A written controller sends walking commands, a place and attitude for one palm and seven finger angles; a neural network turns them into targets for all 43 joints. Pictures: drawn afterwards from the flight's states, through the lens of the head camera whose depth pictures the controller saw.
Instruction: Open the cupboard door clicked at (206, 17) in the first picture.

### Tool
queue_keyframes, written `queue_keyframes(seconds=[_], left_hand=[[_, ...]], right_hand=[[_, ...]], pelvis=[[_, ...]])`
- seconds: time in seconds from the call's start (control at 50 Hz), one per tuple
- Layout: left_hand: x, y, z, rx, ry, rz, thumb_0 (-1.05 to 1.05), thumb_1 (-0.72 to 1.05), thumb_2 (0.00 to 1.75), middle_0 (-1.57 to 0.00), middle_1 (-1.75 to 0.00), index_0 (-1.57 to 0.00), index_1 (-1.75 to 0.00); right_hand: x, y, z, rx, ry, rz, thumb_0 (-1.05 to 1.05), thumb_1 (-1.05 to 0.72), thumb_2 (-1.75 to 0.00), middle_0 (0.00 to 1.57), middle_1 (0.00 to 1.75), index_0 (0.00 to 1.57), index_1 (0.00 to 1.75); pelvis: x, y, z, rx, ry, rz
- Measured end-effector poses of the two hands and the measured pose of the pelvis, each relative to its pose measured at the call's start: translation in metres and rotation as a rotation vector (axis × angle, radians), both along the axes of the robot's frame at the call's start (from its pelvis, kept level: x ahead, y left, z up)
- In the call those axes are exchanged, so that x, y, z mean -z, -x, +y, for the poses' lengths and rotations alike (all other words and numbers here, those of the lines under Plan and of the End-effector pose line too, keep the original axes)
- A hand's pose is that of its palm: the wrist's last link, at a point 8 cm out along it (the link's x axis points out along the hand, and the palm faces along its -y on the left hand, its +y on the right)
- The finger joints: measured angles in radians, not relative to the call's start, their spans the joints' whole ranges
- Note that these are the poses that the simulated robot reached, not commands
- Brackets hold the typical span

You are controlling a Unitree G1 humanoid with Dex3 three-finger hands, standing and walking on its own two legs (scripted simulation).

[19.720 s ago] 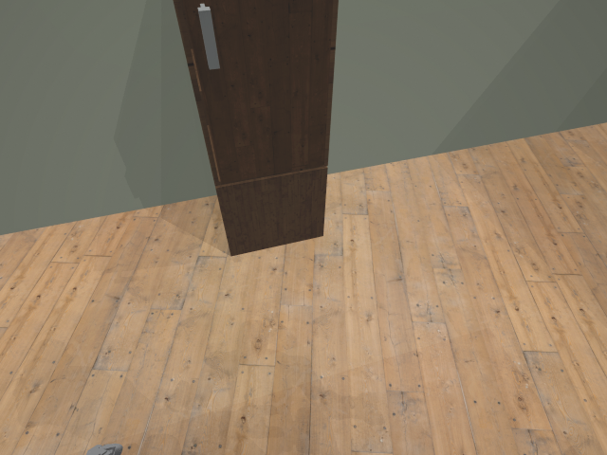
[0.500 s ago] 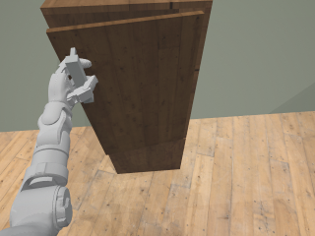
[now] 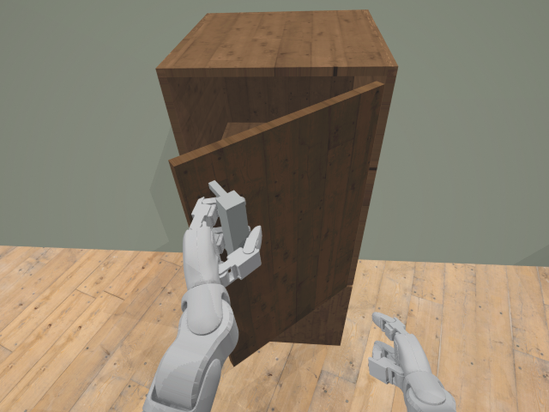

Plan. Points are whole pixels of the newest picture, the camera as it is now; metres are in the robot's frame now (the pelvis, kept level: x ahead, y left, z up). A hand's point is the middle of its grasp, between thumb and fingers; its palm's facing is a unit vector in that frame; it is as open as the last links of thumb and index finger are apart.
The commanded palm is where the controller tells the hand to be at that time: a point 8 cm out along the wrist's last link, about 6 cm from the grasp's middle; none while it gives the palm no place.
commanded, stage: pull the door open along its arc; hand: left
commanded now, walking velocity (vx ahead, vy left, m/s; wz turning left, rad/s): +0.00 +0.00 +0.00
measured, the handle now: (228, 226) +0.33 +0.09 +0.14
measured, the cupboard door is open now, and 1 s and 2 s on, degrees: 40 37 42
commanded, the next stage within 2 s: open thumb and fingers to let go in 0.04 s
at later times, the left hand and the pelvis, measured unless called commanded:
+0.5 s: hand (243, 243) +0.30 +0.07 +0.15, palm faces +0.36 -0.93 -0.02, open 9.4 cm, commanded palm +0.25 +0.10 +0.14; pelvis -0.03 +0.00 +0.00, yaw +2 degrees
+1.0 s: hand (245, 240) +0.30 +0.06 +0.15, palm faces +0.32 -0.95 -0.02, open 14.6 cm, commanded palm +0.25 +0.10 +0.14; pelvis -0.04 +0.02 +0.00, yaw +2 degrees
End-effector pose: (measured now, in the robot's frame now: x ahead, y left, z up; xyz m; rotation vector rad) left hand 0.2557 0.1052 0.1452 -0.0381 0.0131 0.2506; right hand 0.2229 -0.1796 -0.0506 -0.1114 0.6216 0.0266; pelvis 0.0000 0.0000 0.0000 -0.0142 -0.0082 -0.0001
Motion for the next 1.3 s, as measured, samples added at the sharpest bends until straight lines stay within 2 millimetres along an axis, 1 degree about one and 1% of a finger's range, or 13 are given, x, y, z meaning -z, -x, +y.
queue_keyframes(seconds=[0.06,0.14,0.24,0.32,0.42,0.52,0.66,0.78,0.88,1.0,1.1,1.22,1.3], left_hand=[[-0.001,0.003,-0.004,-0.007,-0.017,0.003,0.04,0.58,0.65,-0.32,-1.27,-0.31,-1.3],[-0.002,0.005,-0.007,-0.037,-0.041,0.006,0.03,0.58,0.68,-0.32,-1.26,-0.3,-1.3],[-0.002,-0.002,-0.004,-0.093,-0.051,0.013,0.03,0.57,0.73,-0.32,-1.27,-0.31,-1.31],[-0.002,-0.004,0.0,-0.119,-0.052,0.013,0.03,0.53,0.73,-0.34,-1.28,-0.33,-1.31],[-0.002,-0.004,0.003,-0.126,-0.057,0.007,0.02,0.38,0.67,-0.34,-1.28,-0.35,-1.29],[-0.002,-0.005,0.003,-0.11,-0.058,0.006,0.02,0.12,0.56,-0.34,-1.26,-0.34,-1.27],[-0.004,-0.006,0.0,-0.094,-0.057,0.004,0.01,-0.27,0.4,-0.31,-1.21,-0.32,-1.21],[-0.004,-0.008,0.001,-0.1,-0.057,0.01,0.0,-0.42,0.33,-0.28,-1.05,-0.28,-1.05],[-0.004,-0.01,-0.001,-0.092,-0.057,0.011,0.0,-0.47,0.31,-0.26,-0.86,-0.26,-0.87],[-0.004,-0.009,0.002,-0.079,-0.05,0.013,-0.01,-0.49,0.3,-0.35,-0.72,-0.34,-0.76],[-0.003,-0.006,0.004,-0.066,-0.066,0.003,-0.01,-0.49,0.3,-0.4,-0.65,-0.37,-0.68],[0.001,-0.001,0.019,0.278,-0.153,-0.065,-0.01,-0.49,0.3,-0.3,-0.48,-0.21,-0.5],[0.0,0.001,0.019,0.374,-0.095,-0.054,-0.01,-0.5,0.3,-0.23,-0.39,-0.16,-0.41]], right_hand=[[0.005,0.002,0.0,-0.017,-0.001,0.023,0.01,-0.9,-0.9,0.2,0.3,0.2,0.29],[0.018,0.012,-0.005,-0.034,0.008,0.073,0.01,-0.9,-0.9,0.2,0.3,0.2,0.29],[0.036,0.035,-0.012,-0.028,0.041,0.149,0.01,-0.9,-0.9,0.2,0.3,0.2,0.29],[0.043,0.055,-0.016,-0.007,0.051,0.189,0.01,-0.9,-0.9,0.2,0.3,0.2,0.29],[0.047,0.075,-0.017,0.015,0.061,0.212,0.01,-0.9,-0.9,0.2,0.3,0.2,0.29],[0.047,0.086,-0.015,0.031,0.066,0.21,0.01,-0.9,-0.9,0.2,0.3,0.2,0.29],[0.042,0.089,-0.004,0.032,0.056,0.184,0.01,-0.9,-0.9,0.2,0.3,0.2,0.29],[0.038,0.086,0.006,0.018,0.052,0.174,0.01,-0.9,-0.9,0.2,0.3,0.2,0.29],[0.038,0.085,0.011,0.008,0.054,0.179,0.01,-0.9,-0.9,0.2,0.3,0.2,0.29],[0.038,0.085,0.014,0.001,0.053,0.193,0.01,-0.9,-0.9,0.2,0.3,0.2,0.29],[0.039,0.085,0.013,-0.006,0.056,0.199,0.01,-0.9,-0.9,0.2,0.3,0.2,0.29],[0.037,0.092,0.004,0.013,0.079,0.173,0.01,-0.9,-0.9,0.2,0.3,0.2,0.29],[0.038,0.092,0.001,0.016,0.063,0.133,0.01,-0.9,-0.9,0.2,0.3,0.2,0.29]], pelvis=[[0.001,0.001,-0.002,-0.01,0.002,-0.008],[0.002,0.005,-0.004,-0.029,0.001,-0.014],[0.002,0.014,-0.004,-0.044,-0.004,-0.02],[0.001,0.019,-0.003,-0.044,-0.008,-0.022],[0.0,0.027,0.0,-0.042,-0.009,-0.03],[0.0,0.033,0.005,-0.037,-0.009,-0.039],[-0.001,0.04,0.012,-0.029,-0.012,-0.047],[-0.001,0.044,0.016,-0.029,-0.013,-0.048],[0.0,0.045,0.018,-0.028,-0.014,-0.044],[-0.001,0.044,0.02,-0.028,-0.013,-0.042],[0.0,0.044,0.019,-0.032,-0.014,-0.043],[0.002,0.044,0.016,-0.044,-0.02,-0.059],[0.003,0.046,0.017,-0.044,-0.023,-0.062]])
